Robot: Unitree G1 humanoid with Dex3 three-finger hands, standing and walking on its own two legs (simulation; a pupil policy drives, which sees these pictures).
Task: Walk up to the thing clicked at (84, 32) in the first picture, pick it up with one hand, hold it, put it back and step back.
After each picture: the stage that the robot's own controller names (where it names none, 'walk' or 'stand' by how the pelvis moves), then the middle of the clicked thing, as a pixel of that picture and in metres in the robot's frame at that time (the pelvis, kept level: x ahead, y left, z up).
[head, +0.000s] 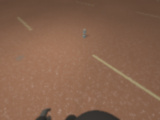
stand; (84, 33) +2.21 +0.20 -0.65
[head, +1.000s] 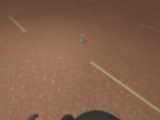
walk; (82, 39) +2.08 +0.16 -0.64
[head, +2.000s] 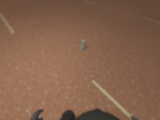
walk; (82, 45) +1.48 +0.11 -0.65
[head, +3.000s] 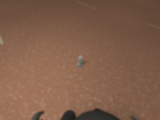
walk; (80, 61) +1.02 +0.12 -0.65
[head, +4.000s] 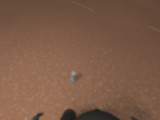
walk; (73, 77) +0.67 +0.18 -0.64
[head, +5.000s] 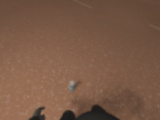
stand; (71, 86) +0.49 +0.15 -0.65
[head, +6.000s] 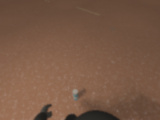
stand; (75, 94) +0.43 +0.16 -0.64
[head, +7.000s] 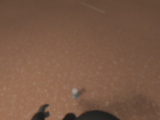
stand; (74, 94) +0.40 +0.15 -0.64
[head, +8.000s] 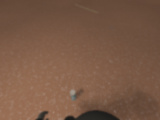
stand; (73, 95) +0.40 +0.18 -0.65
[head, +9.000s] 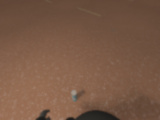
stand; (74, 95) +0.42 +0.18 -0.66
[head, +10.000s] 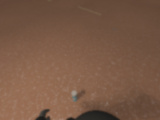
stand; (74, 96) +0.41 +0.18 -0.66
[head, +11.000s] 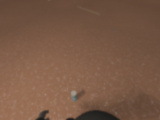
go down; (74, 96) +0.40 +0.18 -0.66
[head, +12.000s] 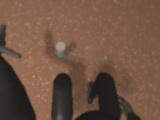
go down; (61, 51) +0.51 +0.17 -0.27
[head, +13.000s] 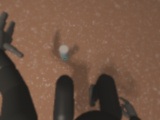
approach; (64, 54) +0.51 +0.16 -0.28
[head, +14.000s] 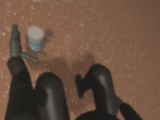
close in; (36, 42) +0.51 +0.21 -0.18
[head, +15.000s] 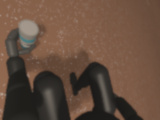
close; (27, 38) +0.50 +0.23 -0.18
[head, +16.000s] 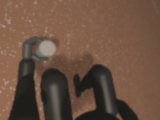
lift; (43, 51) +0.42 +0.20 -0.16
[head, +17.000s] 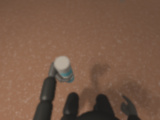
lift; (66, 72) +0.32 +0.15 +0.04
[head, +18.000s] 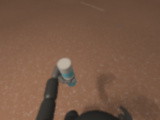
hold; (68, 74) +0.31 +0.14 +0.07
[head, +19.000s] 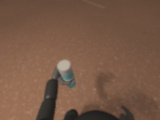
hold; (68, 75) +0.31 +0.15 +0.05
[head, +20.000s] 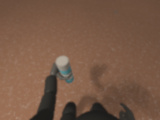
crouch; (66, 71) +0.35 +0.15 +0.01
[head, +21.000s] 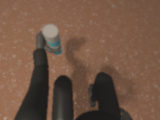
lower; (54, 43) +0.51 +0.17 -0.01
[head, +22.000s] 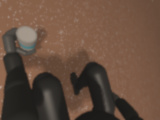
lower; (28, 44) +0.48 +0.22 -0.17
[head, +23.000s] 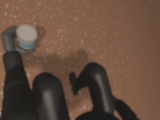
lower; (27, 42) +0.48 +0.22 -0.19
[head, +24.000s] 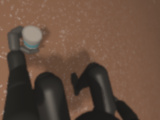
lower; (31, 42) +0.48 +0.21 -0.18
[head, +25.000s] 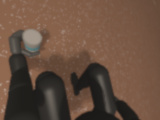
lower; (32, 45) +0.46 +0.21 -0.18
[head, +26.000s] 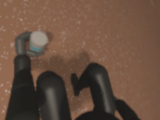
open; (36, 46) +0.47 +0.19 -0.19
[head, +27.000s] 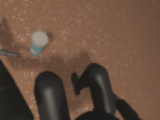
rise; (37, 46) +0.47 +0.19 -0.19
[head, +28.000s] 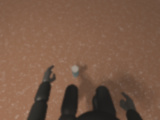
walk; (75, 72) +0.44 +0.12 -0.42
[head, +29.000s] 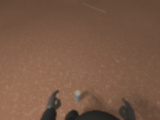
stand; (77, 96) +0.39 +0.11 -0.60
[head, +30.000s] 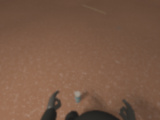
stand; (77, 97) +0.39 +0.11 -0.60
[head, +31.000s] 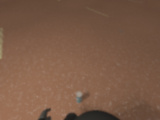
stand; (79, 97) +0.40 +0.10 -0.64
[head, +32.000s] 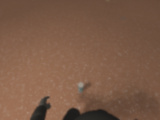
walk; (80, 87) +0.43 +0.07 -0.64
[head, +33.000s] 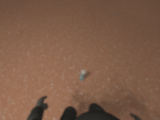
walk; (82, 75) +0.60 +0.04 -0.64
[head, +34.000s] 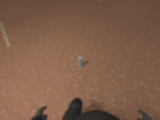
walk; (80, 62) +0.90 +0.22 -0.62
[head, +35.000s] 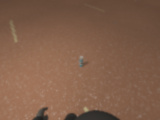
stand; (81, 61) +1.06 +0.14 -0.64
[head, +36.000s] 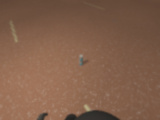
stand; (81, 60) +1.08 +0.15 -0.66
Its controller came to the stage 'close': yes
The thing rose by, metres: 0.70
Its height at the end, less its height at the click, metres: +0.00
